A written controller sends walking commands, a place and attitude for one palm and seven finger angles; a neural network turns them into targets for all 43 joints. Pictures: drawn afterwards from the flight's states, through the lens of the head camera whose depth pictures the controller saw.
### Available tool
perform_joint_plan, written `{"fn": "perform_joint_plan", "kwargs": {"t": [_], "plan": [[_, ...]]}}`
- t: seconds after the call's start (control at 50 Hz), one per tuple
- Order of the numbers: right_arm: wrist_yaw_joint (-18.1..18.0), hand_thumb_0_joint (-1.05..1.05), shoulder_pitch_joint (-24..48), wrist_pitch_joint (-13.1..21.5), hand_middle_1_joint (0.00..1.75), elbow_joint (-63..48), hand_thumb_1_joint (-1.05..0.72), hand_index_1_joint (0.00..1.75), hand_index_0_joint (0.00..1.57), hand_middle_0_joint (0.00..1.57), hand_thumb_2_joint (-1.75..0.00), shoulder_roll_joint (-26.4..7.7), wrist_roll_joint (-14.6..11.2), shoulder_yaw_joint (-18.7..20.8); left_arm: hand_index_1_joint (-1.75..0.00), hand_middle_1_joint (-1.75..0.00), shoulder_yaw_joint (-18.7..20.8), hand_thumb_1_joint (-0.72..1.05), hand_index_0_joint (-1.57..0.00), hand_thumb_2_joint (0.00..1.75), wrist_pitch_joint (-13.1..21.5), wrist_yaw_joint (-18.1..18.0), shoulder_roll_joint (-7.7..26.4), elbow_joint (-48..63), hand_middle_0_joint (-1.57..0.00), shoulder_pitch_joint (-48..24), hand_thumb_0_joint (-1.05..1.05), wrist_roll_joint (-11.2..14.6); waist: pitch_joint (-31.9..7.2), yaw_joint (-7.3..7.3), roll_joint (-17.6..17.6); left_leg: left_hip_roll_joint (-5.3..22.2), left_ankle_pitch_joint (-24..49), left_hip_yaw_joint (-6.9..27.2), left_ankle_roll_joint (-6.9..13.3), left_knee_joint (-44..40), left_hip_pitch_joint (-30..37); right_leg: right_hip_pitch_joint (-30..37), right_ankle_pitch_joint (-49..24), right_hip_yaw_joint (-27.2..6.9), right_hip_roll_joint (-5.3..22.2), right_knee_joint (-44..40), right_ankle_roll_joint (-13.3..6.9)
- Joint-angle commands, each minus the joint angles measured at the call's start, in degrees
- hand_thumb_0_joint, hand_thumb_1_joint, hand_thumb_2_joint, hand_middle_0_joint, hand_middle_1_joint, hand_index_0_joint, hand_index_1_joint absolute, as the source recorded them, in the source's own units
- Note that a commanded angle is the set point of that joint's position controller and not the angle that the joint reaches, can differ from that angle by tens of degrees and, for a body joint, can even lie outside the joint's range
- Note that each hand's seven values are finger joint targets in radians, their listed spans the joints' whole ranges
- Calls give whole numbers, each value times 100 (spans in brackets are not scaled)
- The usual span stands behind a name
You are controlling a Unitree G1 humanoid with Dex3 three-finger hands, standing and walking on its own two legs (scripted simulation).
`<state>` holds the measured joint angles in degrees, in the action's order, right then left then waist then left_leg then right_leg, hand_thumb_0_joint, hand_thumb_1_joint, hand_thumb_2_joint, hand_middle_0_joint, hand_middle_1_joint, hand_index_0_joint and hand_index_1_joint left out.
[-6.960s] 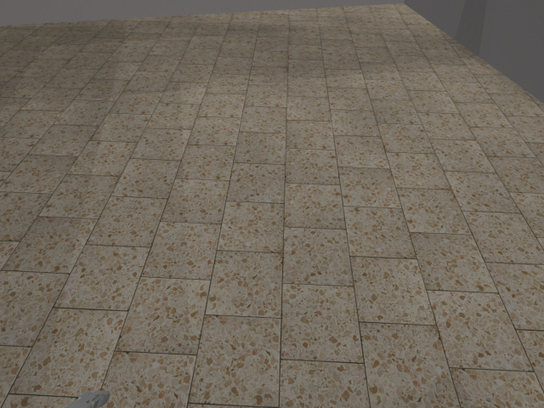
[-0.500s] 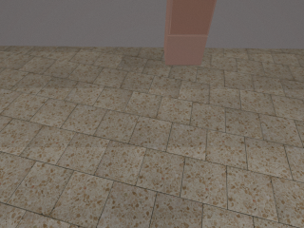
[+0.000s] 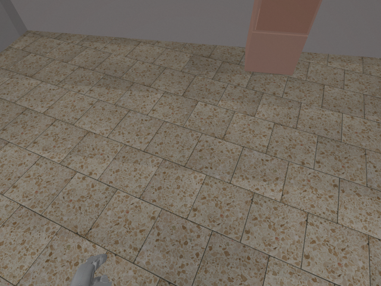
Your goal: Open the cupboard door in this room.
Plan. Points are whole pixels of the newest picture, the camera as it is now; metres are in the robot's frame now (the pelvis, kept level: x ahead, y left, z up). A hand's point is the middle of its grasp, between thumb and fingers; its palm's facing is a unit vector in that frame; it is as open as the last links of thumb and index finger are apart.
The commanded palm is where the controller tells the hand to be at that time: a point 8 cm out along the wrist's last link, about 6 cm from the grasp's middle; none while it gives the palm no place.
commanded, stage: turn or walk to find it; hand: left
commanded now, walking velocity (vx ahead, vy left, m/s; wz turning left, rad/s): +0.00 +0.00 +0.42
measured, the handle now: out of the picture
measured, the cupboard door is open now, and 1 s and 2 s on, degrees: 0 0 0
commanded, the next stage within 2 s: stand and wait in 0.36 s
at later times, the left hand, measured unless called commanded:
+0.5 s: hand out of the picture -0.06 +0.16 -0.16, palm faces +0.25 -0.93 -0.28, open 7.3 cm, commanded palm none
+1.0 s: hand out of the picture -0.02 +0.17 -0.16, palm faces +0.34 -0.91 -0.25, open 7.3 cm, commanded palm none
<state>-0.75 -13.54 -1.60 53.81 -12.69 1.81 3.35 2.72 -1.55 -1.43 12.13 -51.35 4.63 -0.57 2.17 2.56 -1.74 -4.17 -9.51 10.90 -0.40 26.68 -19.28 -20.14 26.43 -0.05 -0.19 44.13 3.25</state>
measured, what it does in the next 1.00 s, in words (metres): steps on the spot, turning left: right foot, then left foot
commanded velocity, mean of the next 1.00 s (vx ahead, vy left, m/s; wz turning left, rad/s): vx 0.00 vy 0.00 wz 0.23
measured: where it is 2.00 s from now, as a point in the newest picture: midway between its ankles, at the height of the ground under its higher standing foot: outside the picture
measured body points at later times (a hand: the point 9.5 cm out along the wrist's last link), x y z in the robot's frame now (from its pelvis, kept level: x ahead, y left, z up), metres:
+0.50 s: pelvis +0.00 -0.03 +0.00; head +0.05 -0.04 +0.45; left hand -0.07 +0.21 -0.14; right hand +0.14 -0.26 -0.16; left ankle -0.06 +0.11 -0.70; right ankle -0.02 -0.12 -0.74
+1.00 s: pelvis -0.01 -0.03 +0.00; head +0.01 -0.04 +0.44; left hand -0.03 +0.21 -0.15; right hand +0.12 -0.24 -0.17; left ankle -0.06 +0.09 -0.72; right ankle +0.02 -0.14 -0.74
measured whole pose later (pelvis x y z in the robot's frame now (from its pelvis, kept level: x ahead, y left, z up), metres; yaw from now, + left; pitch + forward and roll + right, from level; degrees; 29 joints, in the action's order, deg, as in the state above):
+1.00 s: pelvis -0.01 -0.03 +0.00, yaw +19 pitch -1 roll +1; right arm -0.8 -10.7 -2.5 60.2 -11.3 0.6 3.1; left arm 1.1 0.5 -1.7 9.2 -58.4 12.3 -1.6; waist 1.8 -0.4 -1.7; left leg -0.7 -24.5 0.3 -0.4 39.3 -16.0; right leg -13.7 17.8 5.9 4.3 32.8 0.0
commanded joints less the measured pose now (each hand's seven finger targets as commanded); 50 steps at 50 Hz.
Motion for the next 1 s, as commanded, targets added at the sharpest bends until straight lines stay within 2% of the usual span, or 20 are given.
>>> {"fn": "perform_joint_plan", "kwargs": {"t": [0.0, 0.02, 0.04, 0.06, 0.12, 0.16, 0.3, 0.46, 0.52, 0.54, 0.56, 0.58, 0.66, 0.8, 0.86, 0.88, 0.9, 0.92, 0.94, 0.98], "plan": [[19, 0, -73, 6, 30, -395, -90, 30, 20, 20, -90, -1029, -58, 286, -30, -30, 135, 90, -20, 90, 121, -33, 653, 208, -20, 911, 0, 38, -816, -357, -551, 924, 1198, 1145, 533, -78, 317, 1324, -1345, 54, 47, -2228, -44], [64, 0, -101, 8, 30, -432, -90, 30, 20, 20, -90, -767, -113, 268, -30, -30, 209, 90, -20, 90, 171, -67, 1035, 195, -20, 1033, 0, -25, -778, -409, 245, 535, 114, 643, 200, 557, -719, 2212, -1283, -711, 872, -2691, -253], [76, 0, -15, 25, 30, -611, -90, 30, 20, 20, -90, -507, -98, 212, -30, -30, 305, 90, -20, 90, 194, -88, 1478, 268, -20, 952, 0, -95, -427, -437, 1665, -106, -1710, -485, -156, 1711, -1719, 2219, -1450, -2167, 2321, -2923, -855], [51, 0, 179, -41, 30, -630, -90, 30, 20, 20, -90, -774, -9, 273, -30, -30, 292, 90, -20, 90, 192, -85, 1418, 376, -20, 848, 0, -54, -237, -471, 1638, 131, -2228, -414, -150, 2741, -1571, 1333, -1793, -2248, 2676, -2999, -1197], [141, 0, -38, -161, 30, -293, -90, 30, 20, 20, -90, -676, -28, 283, -30, -30, 153, 90, -20, 90, 201, -57, 915, 453, -20, 218, 0, -31, 239, -20, 791, 364, -1431, -529, -183, 4074, -1333, 604, -2396, -953, 1805, -2732, -1047], [161, 0, -178, -183, 30, -177, -90, 30, 20, 20, -90, -629, -40, 244, -30, -30, 105, 90, -20, 90, 249, -36, 817, 433, -20, 371, 0, -32, 102, -46, 1023, 373, -1028, -731, -300, 4293, -1329, 959, -3100, -373, 1524, -2572, -939], [128, 0, 571, -184, 30, -208, -90, 30, 20, 20, -90, -592, -67, 122, -30, -30, 136, 90, -20, 90, 255, -76, 931, 28, -20, 1469, 0, -70, -171, -456, 1077, 526, -1376, -972, -433, 3620, -1392, 1957, -4781, -253, 1797, -2177, -1114], [68, 0, 819, -27, 30, -66, -90, 30, 20, 20, -90, -339, -168, -84, -30, -30, 125, 90, -20, 90, 221, -93, 1020, -459, -20, 1812, 0, -130, -519, -561, 1470, 401, -1436, -1438, -181, 1073, -149, 2189, -5609, -113, 1732, -1759, -1109], [32, 0, 287, 97, 30, 233, -90, 30, 20, 20, -90, -516, -142, -74, -30, -30, 46, 90, -20, 90, 196, -94, 829, -605, -20, 1555, 0, -24, -661, -216, 900, 722, 673, -1342, -13, -660, 1576, 1228, -4201, 264, 1347, -1149, -597], [13, 0, 196, 153, 30, 247, -90, 30, 20, 20, -90, -910, -90, 1, -30, -30, -14, 90, -20, 90, 176, -74, 531, -562, -20, 1795, 0, -11, -847, -241, -281, 1705, 2235, -393, 365, -363, 2465, 179, -2367, 537, 939, -660, -305], [-4, 0, 114, 137, 30, 287, -90, 30, 20, 20, -90, -1058, -114, 21, -30, -30, -110, 90, -20, 90, 156, -86, 322, -568, -20, 1810, 0, -28, -737, -204, -1064, 2488, 3553, 171, 925, -412, 2419, -253, 348, 638, 671, -111, -116], [-88, 0, 73, 149, 30, 415, -90, 30, 20, 20, -90, -986, -115, -14, -30, -30, -155, 90, -20, 90, 95, -118, 329, -614, -20, 1478, 0, -23, -590, -63, -1222, 2425, 3908, 210, 1139, -591, 2053, -198, 850, 343, 573, 428, -27], [-146, 0, 624, 164, 30, 374, -90, 30, 20, 20, -90, -733, -123, -82, -30, -30, -129, 90, -20, 90, 29, -34, 312, -895, -20, 1401, 0, -18, -63, -280, -651, 1965, 3173, -353, 1018, -680, 1436, -96, 247, 167, 650, 577, -16], [-72, 0, 517, 125, 30, 332, -90, 30, 20, 20, -90, -837, -95, 65, -30, -30, -54, 90, -20, 90, 43, -14, 307, -732, -20, 1250, 0, -26, -87, -267, -658, 1686, 2295, -117, 903, -639, 1059, 225, -310, 468, 463, -409, 56], [-47, 0, 570, 114, 30, 266, -90, 30, 20, 20, -90, -736, -116, 94, -30, -30, -14, 90, -20, 90, 120, -30, 343, -733, -20, 1547, 0, -32, -252, -466, -501, 1432, 1559, -161, 649, -247, 632, 966, -1259, 495, 463, -1578, 29], [-30, 0, 522, 127, 30, 252, -90, 30, 20, 20, -90, -544, -138, 83, -30, -30, -1, 90, -20, 90, 174, -53, 461, -752, -20, 1662, 0, -64, -352, -505, -23, 1174, 939, -387, 412, 132, 348, 1359, -1808, 174, 755, -2076, -63], [-8, 0, 383, 131, 30, 198, -90, 30, 20, 20, -90, -254, -171, 32, -30, -30, 36, 90, -20, 90, 218, -77, 768, -726, -20, 1573, 0, -105, -405, -412, 894, 673, -47, -877, 132, 672, -124, 1631, -2225, -670, 1517, -2342, -368], [0, 0, 400, 50, 30, 133, -90, 30, 20, 20, -90, -153, -144, 14, -30, -30, 95, 90, -20, 90, 244, -74, 1007, -662, -20, 1505, 0, -95, -222, -478, 1803, 351, -1602, -1175, -50, 1300, -348, 1331, -2209, -1244, 2195, -2764, -900], [-7, 0, 569, -15, 30, 104, -90, 30, 20, 20, -90, -269, -104, 46, -30, -30, 111, 90, -20, 90, 249, -67, 977, -628, -20, 1503, 0, -89, -60, -608, 1867, 492, -2131, -941, -6, 1997, -316, 861, -2062, -1440, 2333, -2982, -1203], [6, 0, 432, -19, 30, 265, -90, 30, 20, 20, -90, -201, -121, 47, -30, -30, 49, 90, -20, 90, 222, -57, 792, -589, -20, 1106, 0, -101, 196, -405, 1181, 575, -1913, -949, 12, 2511, -250, 563, -2433, -902, 2029, -2789, -1276]]}}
